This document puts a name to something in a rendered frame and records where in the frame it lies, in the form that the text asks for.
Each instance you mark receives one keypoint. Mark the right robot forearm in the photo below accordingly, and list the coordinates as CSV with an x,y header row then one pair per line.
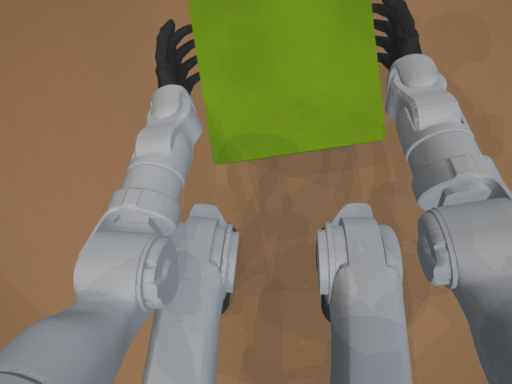
x,y
445,161

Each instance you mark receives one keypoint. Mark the robot left upper arm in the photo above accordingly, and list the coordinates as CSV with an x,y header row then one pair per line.
x,y
120,279

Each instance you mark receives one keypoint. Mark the robot right upper arm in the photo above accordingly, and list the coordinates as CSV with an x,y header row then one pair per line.
x,y
467,248

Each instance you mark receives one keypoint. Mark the left robot hand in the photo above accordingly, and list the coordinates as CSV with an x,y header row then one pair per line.
x,y
169,69

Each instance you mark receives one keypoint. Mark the right robot hand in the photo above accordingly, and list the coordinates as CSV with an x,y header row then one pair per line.
x,y
402,37

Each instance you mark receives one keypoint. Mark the left robot forearm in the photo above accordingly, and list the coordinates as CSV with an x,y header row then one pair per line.
x,y
149,198

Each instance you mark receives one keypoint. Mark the carton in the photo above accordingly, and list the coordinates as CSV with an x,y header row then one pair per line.
x,y
284,77

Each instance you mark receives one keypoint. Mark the right robot shin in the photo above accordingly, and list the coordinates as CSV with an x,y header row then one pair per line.
x,y
392,251

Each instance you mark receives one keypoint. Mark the robot right foot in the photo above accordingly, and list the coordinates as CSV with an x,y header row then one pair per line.
x,y
325,306

